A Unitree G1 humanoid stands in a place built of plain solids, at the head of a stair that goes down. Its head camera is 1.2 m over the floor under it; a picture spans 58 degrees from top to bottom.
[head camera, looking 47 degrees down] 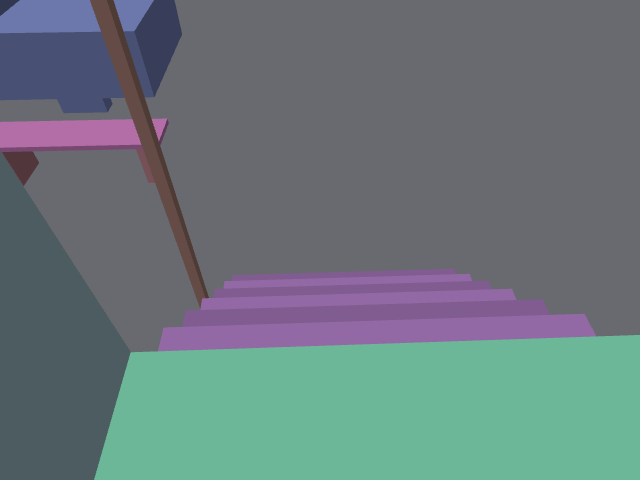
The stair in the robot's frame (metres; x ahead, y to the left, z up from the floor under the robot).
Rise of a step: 0.20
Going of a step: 0.21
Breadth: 1.60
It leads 2 degrees to the left of straight ahead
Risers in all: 7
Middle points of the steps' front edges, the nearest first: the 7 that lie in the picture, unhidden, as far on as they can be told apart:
0.68 -0.22 0.00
0.89 -0.21 -0.20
1.11 -0.21 -0.41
1.32 -0.20 -0.61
1.53 -0.19 -0.82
1.74 -0.18 -1.02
1.95 -0.17 -1.23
